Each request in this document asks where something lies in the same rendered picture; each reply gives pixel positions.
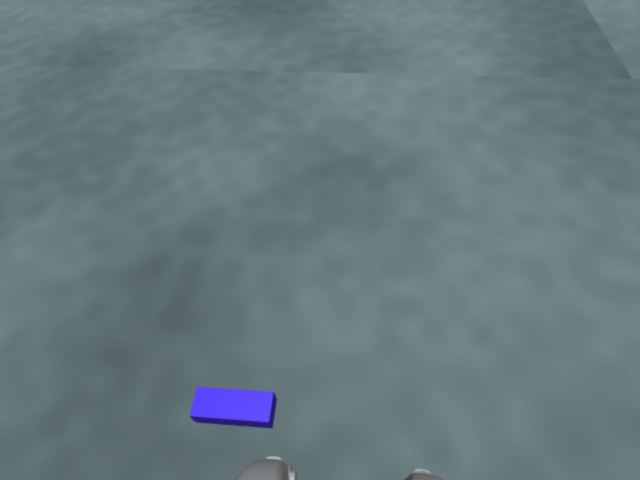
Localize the carton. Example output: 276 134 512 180
190 387 277 428

